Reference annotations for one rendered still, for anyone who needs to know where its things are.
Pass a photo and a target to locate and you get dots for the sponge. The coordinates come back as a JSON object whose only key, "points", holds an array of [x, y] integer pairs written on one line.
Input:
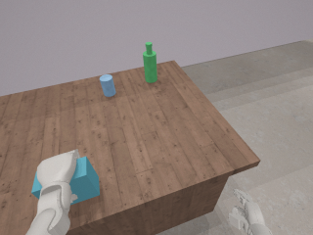
{"points": [[84, 182]]}

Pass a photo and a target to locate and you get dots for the robot right hand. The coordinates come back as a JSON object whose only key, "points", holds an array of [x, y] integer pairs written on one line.
{"points": [[243, 218]]}

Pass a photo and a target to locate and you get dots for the left robot forearm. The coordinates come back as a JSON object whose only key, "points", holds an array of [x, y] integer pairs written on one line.
{"points": [[52, 210]]}

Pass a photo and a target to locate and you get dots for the robot left hand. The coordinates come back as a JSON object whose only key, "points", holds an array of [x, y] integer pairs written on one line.
{"points": [[58, 168]]}

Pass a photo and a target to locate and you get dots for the right robot forearm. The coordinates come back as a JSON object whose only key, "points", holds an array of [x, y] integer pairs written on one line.
{"points": [[258, 229]]}

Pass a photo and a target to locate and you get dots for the table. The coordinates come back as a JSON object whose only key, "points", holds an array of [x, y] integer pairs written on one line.
{"points": [[162, 151]]}

